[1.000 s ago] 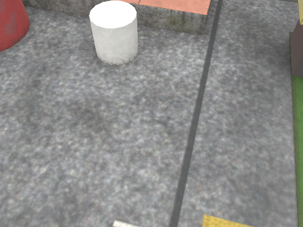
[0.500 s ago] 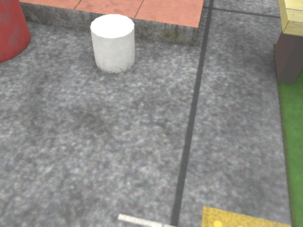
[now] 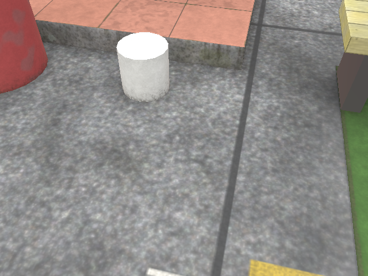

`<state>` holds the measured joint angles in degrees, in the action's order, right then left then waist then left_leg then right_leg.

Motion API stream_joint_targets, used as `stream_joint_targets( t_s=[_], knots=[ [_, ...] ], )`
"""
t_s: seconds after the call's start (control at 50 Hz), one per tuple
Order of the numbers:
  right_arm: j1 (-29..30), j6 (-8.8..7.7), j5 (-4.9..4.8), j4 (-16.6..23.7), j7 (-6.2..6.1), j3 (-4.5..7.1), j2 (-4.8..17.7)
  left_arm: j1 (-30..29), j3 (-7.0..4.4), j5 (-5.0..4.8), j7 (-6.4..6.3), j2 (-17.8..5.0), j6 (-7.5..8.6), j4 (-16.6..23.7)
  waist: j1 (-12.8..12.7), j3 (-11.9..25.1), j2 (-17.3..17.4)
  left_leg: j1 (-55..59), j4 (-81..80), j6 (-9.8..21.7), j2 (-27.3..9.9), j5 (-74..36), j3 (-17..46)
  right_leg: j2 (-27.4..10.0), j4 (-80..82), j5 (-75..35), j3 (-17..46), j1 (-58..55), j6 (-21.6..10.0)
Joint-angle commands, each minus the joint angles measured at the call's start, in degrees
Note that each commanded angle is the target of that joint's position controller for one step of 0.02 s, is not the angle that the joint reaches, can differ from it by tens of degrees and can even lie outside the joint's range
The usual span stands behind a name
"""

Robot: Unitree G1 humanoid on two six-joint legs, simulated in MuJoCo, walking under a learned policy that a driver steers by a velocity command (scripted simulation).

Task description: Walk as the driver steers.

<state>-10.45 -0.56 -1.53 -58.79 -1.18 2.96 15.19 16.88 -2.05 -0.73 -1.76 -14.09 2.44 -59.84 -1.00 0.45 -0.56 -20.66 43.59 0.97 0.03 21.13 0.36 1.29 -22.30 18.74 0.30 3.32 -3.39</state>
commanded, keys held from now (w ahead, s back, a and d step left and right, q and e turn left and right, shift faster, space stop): w+shift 0.78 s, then w+e+shift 0.08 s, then shift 0.14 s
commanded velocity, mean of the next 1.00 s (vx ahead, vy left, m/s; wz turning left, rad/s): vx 0.81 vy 0.00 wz -0.04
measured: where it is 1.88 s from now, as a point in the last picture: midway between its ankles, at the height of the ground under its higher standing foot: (175, 181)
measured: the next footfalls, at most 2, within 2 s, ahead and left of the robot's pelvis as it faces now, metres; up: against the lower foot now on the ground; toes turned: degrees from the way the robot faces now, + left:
left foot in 0.22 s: +0.17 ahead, +0.19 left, +0.00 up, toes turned +4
right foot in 0.72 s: +0.68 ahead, +0.00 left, +0.00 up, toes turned +0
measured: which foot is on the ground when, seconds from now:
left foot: up 0.00-0.20, down 0.22-0.72, up 0.74-1.00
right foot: down 0.00-0.22, up 0.24-0.70, down 0.72-1.00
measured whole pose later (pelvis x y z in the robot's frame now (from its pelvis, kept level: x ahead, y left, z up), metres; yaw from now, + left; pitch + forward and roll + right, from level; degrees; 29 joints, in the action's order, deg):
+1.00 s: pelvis +0.67 +0.09 +0.00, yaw -3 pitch +0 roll -3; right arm -2.6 -7.9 0.5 -42.6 0.4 0.9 16.0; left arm 26.1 -2.4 0.0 1.3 -13.6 5.9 -52.7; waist -4.1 -2.6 2.2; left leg -40.1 53.7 0.8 -7.6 7.7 4.2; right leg 7.1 -17.0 11.0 0.5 5.3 -4.7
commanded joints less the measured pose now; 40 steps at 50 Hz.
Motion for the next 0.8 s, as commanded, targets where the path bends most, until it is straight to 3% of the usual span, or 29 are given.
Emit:
stream_joint_targets(
  t_s=[0.02, 0.04, 0.08, 0.14, 0.18, 0.2, 0.22, 0.24, 0.26, 0.28, 0.3, 0.32, 0.34, 0.36, 0.38, 0.42, 0.48, 0.58, 0.62, 0.66, 0.68, 0.7, 0.72, 0.74, 0.76, 0.78, 0.8],
  knots=[
    [8.9, -4.11, -0.58, 6.3, 1.22, 1.21, 5.7, 1.3, -2.12, -0.51, -0.04, -8.6, 2.54, 3.2, -1.0, -11.9, -4.3, -28.1, 9.7, 1.0, -7.2, -1.0, 3.3, -22.0, 17.8, 17.2, 23.9, -6.4, -10.1],
    [9.0, -4.90, -0.50, 6.4, 1.66, 1.18, 5.4, 1.3, -2.16, -0.73, 0.27, -8.3, 2.66, 3.8, -1.1, -9.9, -3.9, -26.0, 5.8, 0.7, -7.5, -3.0, 2.3, -19.9, 17.3, 13.1, 19.4, -7.3, -8.5],
    [10.1, -5.69, -0.19, 6.8, 2.27, 0.73, 3.7, 1.1, -2.64, -0.74, 0.61, -9.9, 2.66, 5.0, -1.5, -6.7, -5.7, -15.1, -1.6, -0.6, -5.8, -6.2, -1.4, -15.7, 16.7, 8.8, 12.2, -1.9, -6.8],
    [9.0, -5.41, -0.62, 7.0, 2.84, 0.20, 3.4, 1.3, -3.40, -1.32, 1.13, -12.4, 2.72, 6.1, -0.3, -7.6, -7.1, -2.1, -7.4, -1.2, -3.6, -7.6, -5.7, -15.6, 16.9, 9.8, 8.9, 8.0, -7.7],
    [2.1, -5.13, -0.98, 5.3, 2.60, 0.99, 5.3, 0.3, -3.26, -1.23, 1.45, -12.0, 2.70, 6.8, 3.9, -6.8, -5.8, 7.4, -9.6, 0.0, -1.8, -8.5, -7.3, -15.2, 12.0, 5.5, 6.7, 12.1, -7.1],
    [-5.7, -5.06, -1.22, 3.3, 2.26, 2.21, 7.5, -0.6, -2.75, -0.62, 1.67, -10.9, 2.70, 7.4, 8.0, -3.4, -5.1, 16.5, -9.9, 1.2, 0.0, -7.5, -8.3, -13.6, 3.2, -4.9, 4.2, 14.8, -6.1],
    [-17.5, -5.25, -1.42, 0.1, 1.93, 4.03, 11.2, -2.1, -1.71, 0.44, 1.92, -7.9, 2.80, 8.5, 13.8, 2.7, 0.3, 30.2, -11.0, 3.5, -2.5, -4.1, -3.1, -9.6, -17.1, -15.6, -0.5, 21.4, -3.7],
    [-25.2, -5.52, 0.32, -1.1, 1.91, 4.66, 17.0, -2.9, 0.31, 0.92, 1.95, -0.4, 3.74, 12.2, 13.3, 7.0, 19.5, 37.9, -22.1, 10.1, -16.6, 21.2, 26.5, -2.1, -44.5, 4.7, -1.9, 37.5, -0.3],
    [-21.1, -7.17, 1.66, 0.6, 3.17, 2.57, 11.9, -3.6, 0.22, -2.11, 1.64, -1.3, 5.15, 14.4, 10.6, 7.4, 17.6, 35.4, -33.6, 13.5, -22.0, 33.1, 48.9, 1.8, -56.4, 8.6, 7.8, 46.0, -1.6],
    [-14.6, -7.75, 1.29, 2.1, 3.60, 1.54, 9.2, -5.3, -0.41, -4.00, 1.99, -5.1, 5.97, 15.7, 7.8, 1.3, 11.8, 32.3, -33.0, 12.2, -23.4, 31.5, 43.4, -2.9, -59.9, 4.1, 8.5, 53.2, -3.8],
    [-11.7, -7.95, 1.28, 2.9, 3.91, 0.55, 6.5, -6.7, -0.21, -3.27, 2.23, -5.9, 6.31, 16.3, 6.6, -0.3, 8.1, 28.5, -32.0, 11.1, -21.3, 23.0, 35.4, -6.0, -58.4, -0.6, 7.1, 52.8, -4.7],
    [-9.0, -7.66, 1.56, 3.4, 4.01, 0.25, 6.5, -6.3, -0.35, -1.82, 2.19, -5.8, 6.12, 16.1, 4.3, -1.0, 5.0, 23.8, -32.1, 10.2, -19.0, 16.9, 28.7, -9.0, -54.8, -5.1, 6.0, 50.1, -4.3],
    [-6.8, -7.42, 2.21, 3.8, 4.11, -0.31, 5.3, -6.0, -0.62, -0.97, 2.37, -5.6, 5.38, 16.3, 2.3, -2.8, 5.2, 18.4, -33.0, 9.2, -16.4, 13.1, 23.5, -10.9, -51.5, -8.2, 5.8, 47.1, -3.7],
    [-6.1, -7.23, 2.48, 4.0, 4.01, -0.75, 4.5, -5.1, -0.60, -0.98, 2.82, -5.1, 4.35, 16.1, 1.1, -3.9, 6.7, 14.8, -34.3, 8.9, -14.9, 11.1, 20.1, -11.7, -49.9, -10.1, 5.3, 45.0, -2.8],
    [-6.9, -7.26, 2.31, 3.7, 3.75, -0.79, 4.7, -4.6, -0.59, -1.04, 2.94, -4.8, 3.45, 15.8, 0.7, -4.9, 6.0, 13.4, -36.0, 9.2, -14.1, 8.9, 17.6, -11.9, -48.5, -11.5, 4.7, 45.0, -1.7],
    [-9.4, -7.44, 1.79, 3.1, 2.99, -0.68, 5.4, -7.1, -0.75, -0.51, 2.53, -4.9, 2.59, 16.8, 1.2, -7.5, 3.4, 13.1, -38.8, 9.9, -13.1, 2.5, 13.4, -11.5, -43.7, -16.0, 3.6, 48.1, 0.3],
    [-13.4, -7.28, 1.53, 2.6, 1.39, -1.13, 4.7, -15.5, -0.68, -0.44, 2.60, -4.3, 3.21, 20.1, 3.5, -9.9, 2.0, 13.1, -42.1, 9.3, -10.8, -8.5, 6.1, -9.7, -30.3, -24.5, -0.4, 47.9, 2.3],
    [-20.1, -6.55, 0.80, 2.1, 0.18, -1.63, 4.5, -25.4, 0.16, -1.34, 5.37, -1.6, 5.02, 24.0, 5.7, -11.7, 2.0, 19.9, -44.6, 8.1, -10.4, -21.9, -1.2, -5.6, -11.7, -32.9, -4.1, 40.6, 0.9],
    [-21.1, -5.89, 0.72, 2.4, 0.04, -1.27, 5.7, -27.7, 0.14, -1.58, 6.55, -1.9, 5.43, 25.7, 4.9, -11.2, 3.5, 26.1, -41.9, 7.7, -11.8, -31.8, -2.4, -3.6, -6.6, -30.5, -4.8, 38.9, -0.2],
    [-20.8, -5.23, 1.77, 2.9, -0.12, -0.40, 8.4, -27.0, -0.66, -1.87, 6.74, -4.2, 5.31, 27.0, 2.4, -7.4, 7.2, 32.4, -35.3, 7.3, -13.8, -57.3, -2.7, 0.1, -6.4, -25.1, -6.9, 34.0, -1.9],
    [-21.0, -4.63, 2.72, 2.8, -0.29, 0.05, 9.5, -24.0, -1.41, -2.12, 6.33, -6.2, 4.83, 27.1, -0.3, -4.1, 9.9, 35.9, -29.6, 6.9, -14.6, -71.0, -2.6, 2.1, -7.5, -20.7, -7.8, 30.6, -2.9],
    [-20.7, -3.77, 3.71, 2.7, -0.38, 0.47, 10.4, -16.6, -2.55, -2.48, 5.67, -8.8, 4.14, 25.7, -4.6, 0.8, 12.5, 37.4, -19.9, 6.8, -15.4, -81.5, -2.4, 3.4, -9.2, -16.8, -7.8, 23.0, -4.4],
    [-17.5, -2.84, 4.05, 3.3, -0.40, 0.68, 11.1, -2.9, -3.84, -2.63, 4.63, -11.4, 3.23, 21.9, -11.7, 7.3, 13.2, 32.1, -4.4, 5.8, -14.7, -85.1, -4.0, 3.0, -8.6, -16.9, -7.3, 7.4, -6.0],
    [-16.4, -2.99, 4.43, 5.5, -0.50, -0.38, 7.9, 10.3, -4.44, -1.84, 3.39, -14.4, 2.20, 18.2, -15.0, 16.8, 8.5, 12.2, 14.9, 5.9, -12.4, -64.7, -1.8, -7.3, -16.0, -5.6, 6.2, -17.6, -7.4],
    [-26.3, -5.00, 2.40, 6.3, 1.43, -3.30, -4.7, 12.4, -4.99, -0.49, 4.17, -16.7, 3.16, 16.3, -5.3, 26.5, -15.1, -13.0, 37.0, 3.2, 1.8, -0.5, 5.3, -21.0, -6.0, 26.9, 41.3, -36.8, -18.6],
    [-18.6, -7.54, -0.96, 7.0, 1.82, -1.56, 4.3, 14.5, -3.89, 0.04, 3.79, -10.0, 3.45, 14.5, -10.0, 24.6, -13.3, -17.5, 40.6, 5.9, 1.3, 3.8, 10.7, -19.1, 5.7, 31.2, 49.9, -34.8, -15.3],
    [-9.5, -8.56, -2.77, 10.8, 1.86, -0.74, 6.8, 10.8, -3.16, 0.55, 3.74, -8.3, 3.85, 13.9, -8.8, 12.5, -11.2, -22.2, 41.7, 6.8, -1.3, 1.8, 8.5, -17.8, 7.2, 21.3, 41.3, -26.4, -13.4]
  ],
)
